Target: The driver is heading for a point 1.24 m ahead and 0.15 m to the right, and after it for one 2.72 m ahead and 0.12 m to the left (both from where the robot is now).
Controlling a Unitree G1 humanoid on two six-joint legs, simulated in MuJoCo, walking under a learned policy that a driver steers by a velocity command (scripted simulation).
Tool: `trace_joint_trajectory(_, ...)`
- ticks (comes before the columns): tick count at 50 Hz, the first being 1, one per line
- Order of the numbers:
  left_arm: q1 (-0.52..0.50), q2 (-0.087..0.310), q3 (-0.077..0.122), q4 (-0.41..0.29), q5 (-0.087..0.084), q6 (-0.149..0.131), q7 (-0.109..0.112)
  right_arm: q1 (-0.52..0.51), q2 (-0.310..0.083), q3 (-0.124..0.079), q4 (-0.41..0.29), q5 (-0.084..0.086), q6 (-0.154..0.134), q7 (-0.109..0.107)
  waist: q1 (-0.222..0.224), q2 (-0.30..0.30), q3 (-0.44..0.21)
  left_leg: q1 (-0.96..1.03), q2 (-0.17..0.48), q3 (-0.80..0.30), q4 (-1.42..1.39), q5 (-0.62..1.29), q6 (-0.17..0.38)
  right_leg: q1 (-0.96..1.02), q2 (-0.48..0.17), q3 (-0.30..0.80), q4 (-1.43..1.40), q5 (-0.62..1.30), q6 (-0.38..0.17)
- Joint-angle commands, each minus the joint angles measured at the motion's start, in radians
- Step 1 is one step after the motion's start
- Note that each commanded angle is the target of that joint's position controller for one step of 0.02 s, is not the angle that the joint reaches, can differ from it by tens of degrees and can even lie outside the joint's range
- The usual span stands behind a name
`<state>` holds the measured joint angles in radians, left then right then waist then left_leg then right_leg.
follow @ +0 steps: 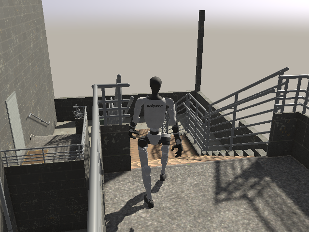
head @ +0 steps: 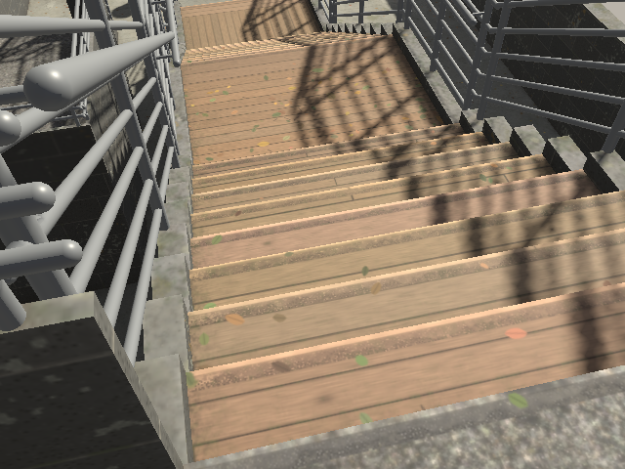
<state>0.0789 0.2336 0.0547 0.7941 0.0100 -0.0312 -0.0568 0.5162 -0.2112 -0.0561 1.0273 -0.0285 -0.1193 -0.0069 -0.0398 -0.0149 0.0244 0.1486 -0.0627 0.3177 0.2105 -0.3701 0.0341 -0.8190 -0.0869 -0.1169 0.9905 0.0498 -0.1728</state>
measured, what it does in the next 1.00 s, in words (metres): goes down: right foot, then left foot 0.17 m lower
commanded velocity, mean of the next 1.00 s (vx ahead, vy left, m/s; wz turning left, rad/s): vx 1.00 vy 0.00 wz -0.15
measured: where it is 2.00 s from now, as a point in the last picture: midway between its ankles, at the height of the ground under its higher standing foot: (368, 269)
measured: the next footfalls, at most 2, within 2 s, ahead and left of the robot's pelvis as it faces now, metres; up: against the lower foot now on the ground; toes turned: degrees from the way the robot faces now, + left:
right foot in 0.16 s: +0.32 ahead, -0.02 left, +0.00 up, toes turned -13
left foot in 0.64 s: +0.77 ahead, -0.02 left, -0.17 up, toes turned -23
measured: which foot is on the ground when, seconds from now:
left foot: down 0.00-0.14, up 0.16-0.62, down 0.64-1.00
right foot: up 0.00-0.14, down 0.16-0.64, up 0.66-1.00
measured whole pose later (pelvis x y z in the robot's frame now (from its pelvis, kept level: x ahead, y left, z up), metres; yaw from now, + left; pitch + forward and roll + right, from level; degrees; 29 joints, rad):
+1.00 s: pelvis +0.91 -0.12 -0.21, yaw -6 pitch +2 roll -1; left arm -0.06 0.20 -0.03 0.67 0.04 -0.08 -0.02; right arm 0.63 -0.19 -0.04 0.96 0.00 -0.07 0.00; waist -0.20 -0.02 -0.02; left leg -0.06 -0.21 -0.27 0.76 -0.67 0.16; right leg -0.65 -0.02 0.11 0.64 0.34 -0.01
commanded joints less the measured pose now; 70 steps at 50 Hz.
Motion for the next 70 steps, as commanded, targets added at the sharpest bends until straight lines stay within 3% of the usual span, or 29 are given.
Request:
trace_joint_trajectory(1, -0.066, 0.009, -0.011, -0.091, -0.003, -0.017, -0.014, 0.012, -0.087, 0.001, -0.052, 0.009, -0.007, -0.015, 0.062, 0.010, 0.152, -0.082, 0.277, -0.004, -0.071, 1.002, -0.056, 0.060, 0.053, -0.104, -0.141, 0.059, -0.058)
trace_joint_trajectory(4, 0.039, 0.058, -0.001, -0.072, -0.004, 0.000, -0.005, -0.017, -0.198, -0.023, -0.084, 0.007, 0.021, -0.076, 0.150, 0.108, 0.033, -0.012, 0.309, 0.041, 0.177, 1.533, -0.080, 0.332, 0.158, -0.163, -0.257, -0.001, -0.071)
trace_joint_trajectory(7, 0.545, 0.206, 0.074, 0.050, -0.002, 0.028, 0.009, -0.237, -0.268, -0.057, -0.173, 0.022, 0.029, -0.017, 0.444, 0.090, -0.163, -0.312, 0.286, -0.037, 1.011, 1.293, -0.018, 0.911, 0.157, -0.003, -0.318, -0.177, -0.194)
trace_joint_trajectory(9, 0.316, 0.266, 0.089, 0.013, -0.025, 0.024, 0.021, -0.263, -0.026, -0.007, -0.326, 0.003, 0.010, -0.001, 0.139, -0.182, -0.025, -0.874, 0.025, -0.231, 1.519, -0.103, 0.018, 0.981, -0.033, 0.500, -0.365, 0.140, -0.258)
trace_joint_trajectory(10, 0.331, 0.276, 0.088, -0.011, 0.003, 0.020, 0.045, -0.252, -0.057, 0.012, -0.381, 0.011, -0.003, 0.000, 0.140, -0.150, -0.191, -1.033, 0.024, -0.381, 1.524, -0.073, -0.023, 1.144, -0.156, 0.829, -0.604, -0.223, -0.394)
trace_joint_trajectory(11, 0.400, 0.221, 0.083, 0.028, -0.003, 0.004, 0.071, -0.275, -0.109, 0.011, -0.376, 0.007, -0.016, -0.010, 0.127, 0.014, -0.063, -1.066, 0.077, -0.418, 1.421, -0.024, -0.038, 1.025, -0.174, 0.889, -0.730, -0.416, -0.336)
trace_joint_trajectory(13, 0.344, 0.192, 0.067, 0.011, 0.012, -0.010, 0.058, -0.325, -0.089, 0.024, -0.395, -0.032, 0.014, -0.026, 0.018, 0.191, 0.047, -1.028, 0.129, -0.425, 1.283, -0.046, -0.051, 0.760, -0.121, 0.771, -0.706, -0.316, -0.246)
trace_joint_trajectory(16, 0.225, 0.153, 0.029, -0.036, -0.025, -0.072, 0.072, -0.375, -0.123, 0.029, -0.410, -0.021, 0.090, -0.005, -0.043, 0.119, 0.091, -0.773, 0.190, -0.393, 0.932, 0.043, -0.111, 0.347, 0.078, 0.541, -0.780, -0.375, -0.183)
trace_joint_trajectory(20, 0.330, 0.190, 0.043, 0.023, -0.025, -0.080, 0.067, -0.321, -0.105, 0.022, -0.396, 0.022, 0.051, -0.014, -0.001, 0.059, -0.039, -0.469, 0.122, -0.344, 0.691, 0.636, -0.061, 0.407, 0.158, 0.339, -0.586, 0.280, -0.080)
trace_joint_trajectory(22, 0.406, 0.168, 0.043, 0.062, -0.038, -0.073, 0.065, -0.453, -0.082, 0.035, -0.453, -0.019, 0.051, 0.000, 0.072, 0.003, -0.052, -0.587, 0.114, -0.354, 0.491, 0.756, -0.005, 0.596, 0.177, 0.338, -0.501, 0.057, -0.046)
trace_joint_trajectory(28, 0.405, 0.111, 0.006, 0.029, 0.064, -0.037, 0.119, -0.404, -0.139, -0.002, -0.403, 0.024, 0.050, 0.021, 0.145, -0.037, -0.001, -0.702, 0.141, -0.344, 0.107, 0.780, 0.018, 0.989, 0.118, 0.314, -0.161, 0.024, -0.010)
trace_joint_trajectory(32, 0.068, 0.170, 0.015, -0.034, 0.033, -0.043, 0.137, 0.336, -0.249, -0.087, -0.158, 0.018, 0.090, 0.007, -0.293, 0.225, -0.069, -0.005, 0.132, -0.331, 0.067, 0.740, 0.147, 0.552, 0.217, 0.105, 0.918, 0.046, 0.054)
trace_joint_trajectory(33, 0.047, 0.030, -0.018, -0.083, 0.038, -0.056, 0.116, 0.377, -0.224, -0.065, -0.099, 0.000, 0.099, 0.034, -0.197, 0.398, 0.002, 0.207, 0.161, -0.416, 0.469, 0.962, 0.146, -0.028, 0.314, 0.065, 1.321, -0.824, 0.059)
trace_joint_trajectory(34, 0.166, -0.047, -0.053, -0.177, 0.001, -0.067, 0.121, 0.292, -0.169, -0.031, -0.124, 0.007, 0.091, 0.052, -0.021, 0.490, -0.102, 0.362, 0.229, -0.699, 0.553, 1.229, 0.211, -0.285, 0.277, 0.195, 1.313, -0.802, 0.071)
trace_joint_trajectory(35, 0.288, 0.013, -0.067, -0.194, 0.005, -0.070, 0.110, 0.185, -0.272, -0.058, -0.157, 0.012, 0.085, 0.037, 0.043, 0.383, -0.231, 0.409, 0.452, -1.173, 0.234, 0.423, 0.428, -0.429, 0.208, 0.208, 1.211, -0.741, 0.083)
trace_joint_trajectory(36, 0.099, 0.097, -0.056, -0.168, 0.067, -0.060, 0.109, 0.062, -0.178, -0.038, -0.197, 0.041, 0.075, 0.019, 0.012, -0.015, -0.091, 0.104, 0.412, -1.164, 0.059, -0.018, 0.391, -0.382, 0.136, 0.214, 1.064, -0.621, 0.091)
trace_joint_trajectory(37, 0.058, 0.098, -0.056, -0.176, 0.082, -0.045, 0.101, -0.005, -0.263, -0.045, -0.193, 0.048, 0.063, 0.007, 0.058, 0.016, -0.009, -0.104, 0.422, -1.241, 0.068, -0.045, 0.415, -0.332, 0.111, 0.219, 0.978, -0.633, 0.113)
trace_joint_trajectory(39, -0.078, 0.045, -0.077, -0.214, 0.097, -0.020, 0.099, 0.009, -0.181, 0.001, -0.137, 0.025, 0.029, 0.007, 0.092, -0.195, 0.162, -0.473, 0.310, -1.062, 0.207, 0.131, 0.343, -0.312, 0.008, 0.281, 0.669, -0.456, 0.155)
trace_joint_trajectory(40, -0.099, 0.074, -0.073, -0.217, 0.037, -0.030, 0.080, -0.048, -0.124, 0.025, -0.140, 0.018, 0.019, 0.008, 0.125, -0.159, 0.140, -0.787, 0.114, -0.802, 0.074, 0.087, 0.237, 0.059, 0.006, 0.196, 0.206, -0.226, 0.192)
trace_joint_trajectory(42, -0.049, 0.039, -0.079, -0.166, 0.036, -0.016, 0.044, -0.016, -0.189, 0.004, -0.125, 0.037, 0.032, -0.011, 0.068, 0.065, 0.079, -1.004, 0.066, -0.694, 0.020, 0.447, 0.226, 0.563, 0.050, 0.065, 0.087, 0.046, 0.201)
trace_joint_trajectory(46, -0.215, 0.080, -0.048, -0.174, 0.068, -0.047, 0.032, 0.171, -0.123, -0.007, -0.096, 0.059, 0.027, -0.007, -0.092, -0.011, 0.021, -0.266, 0.049, -0.833, 0.399, 0.432, 0.249, 0.011, 0.061, 0.188, -0.182, 0.300, 0.133)
trace_joint_trajectory(52, -0.217, -0.026, -0.060, -0.178, 0.009, -0.086, 0.064, 0.148, -0.122, -0.016, -0.082, 0.019, 0.089, -0.013, -0.177, 0.118, 0.030, -0.324, -0.060, -0.769, 0.678, 0.344, 0.162, 0.494, 0.159, 0.158, -0.628, 0.361, 0.190)
trace_joint_trajectory(56, 0.443, 0.127, 0.020, 0.027, 0.024, -0.089, 0.074, -0.094, -0.153, -0.031, -0.119, 0.033, 0.093, -0.026, 0.188, -0.023, -0.156, -0.778, -0.125, -0.623, 1.620, -0.310, 0.137, 1.272, -0.120, 0.361, -0.599, 0.601, 0.100)
trace_joint_trajectory(58, 0.478, 0.156, 0.026, 0.004, 0.022, -0.085, 0.048, 0.162, -0.113, 0.001, -0.137, 0.071, 0.090, -0.066, 0.101, -0.280, -0.378, -1.229, -0.039, -0.486, 1.815, -0.430, 0.059, 1.642, -0.427, 0.541, -0.127, 1.346, -0.065)
trace_joint_trajectory(61, 0.437, 0.057, 0.004, 0.022, 0.015, -0.098, 0.057, -0.119, -0.190, -0.046, -0.153, -0.059, 0.095, -0.016, 0.095, 0.081, -0.050, -1.105, 0.071, -0.475, 1.373, -0.088, 0.044, 0.920, -0.262, 0.529, -0.399, 0.589, -0.095)
trace_joint_trajectory(62, 0.369, 0.090, -0.006, 0.061, 0.124, -0.093, 0.025, -0.130, -0.068, 0.011, -0.173, -0.091, 0.015, 0.053, 0.036, 0.031, -0.032, -1.076, 0.103, -0.578, 1.176, 0.085, -0.046, 0.703, -0.214, 0.560, -0.401, 0.668, -0.125)
trace_joint_trajectory(66, 0.149, 0.086, -0.024, 0.003, 0.100, -0.088, 0.036, 0.074, 0.002, 0.074, -0.047, -0.078, 0.003, 0.141, -0.088, -0.050, -0.108, -0.460, 0.108, -0.362, 0.919, 0.432, -0.103, 0.108, -0.041, 0.268, -0.346, 0.460, 0.023)
trace_joint_trajectory(67, 0.205, 0.053, -0.040, -0.030, 0.081, -0.095, 0.080, -0.024, -0.061, 0.074, -0.062, -0.110, 0.001, 0.152, -0.015, 0.013, -0.072, -0.583, 0.117, -0.373, 0.733, 0.720, -0.094, 0.160, 0.005, 0.257, -0.301, 0.173, 0.078)
trace_joint_trajectory(70, 0.427, 0.138, -0.034, 0.064, 0.048, -0.112, 0.107, -0.299, -0.127, 0.070, -0.155, -0.046, 0.014, 0.149, 0.077, -0.035, -0.025, -0.470, 0.058, -0.295, 0.400, 0.839, -0.068, 0.235, 0.104, 0.168, -0.189, -0.044, 0.156)
Keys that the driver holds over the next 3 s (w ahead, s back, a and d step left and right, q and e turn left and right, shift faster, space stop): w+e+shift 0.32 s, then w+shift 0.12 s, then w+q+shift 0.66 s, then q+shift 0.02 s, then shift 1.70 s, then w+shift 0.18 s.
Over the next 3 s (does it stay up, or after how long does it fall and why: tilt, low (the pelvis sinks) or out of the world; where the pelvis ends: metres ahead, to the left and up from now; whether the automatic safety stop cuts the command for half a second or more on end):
stays up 1.44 -0.21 -0.50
